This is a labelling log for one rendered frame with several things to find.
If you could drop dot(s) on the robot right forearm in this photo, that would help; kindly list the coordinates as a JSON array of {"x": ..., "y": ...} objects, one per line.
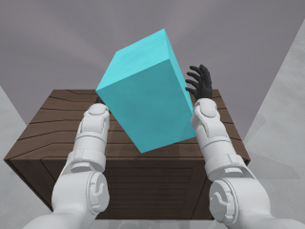
[{"x": 221, "y": 160}]

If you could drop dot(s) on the robot left hand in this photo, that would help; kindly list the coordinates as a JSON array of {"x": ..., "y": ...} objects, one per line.
[{"x": 100, "y": 101}]

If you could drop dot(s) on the robot left forearm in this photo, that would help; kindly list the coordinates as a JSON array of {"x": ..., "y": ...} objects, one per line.
[{"x": 88, "y": 152}]

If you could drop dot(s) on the pedestal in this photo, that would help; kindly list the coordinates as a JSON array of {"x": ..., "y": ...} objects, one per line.
[{"x": 166, "y": 183}]

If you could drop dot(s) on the robot right hand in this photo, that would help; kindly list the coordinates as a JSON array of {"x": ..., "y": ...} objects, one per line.
[{"x": 204, "y": 86}]

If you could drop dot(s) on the carton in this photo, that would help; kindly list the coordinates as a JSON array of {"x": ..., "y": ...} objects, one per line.
[{"x": 144, "y": 89}]

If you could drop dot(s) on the robot left upper arm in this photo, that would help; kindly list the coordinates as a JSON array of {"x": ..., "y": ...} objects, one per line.
[{"x": 77, "y": 199}]

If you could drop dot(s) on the robot right upper arm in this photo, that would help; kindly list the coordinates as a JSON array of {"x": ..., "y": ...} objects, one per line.
[{"x": 242, "y": 203}]

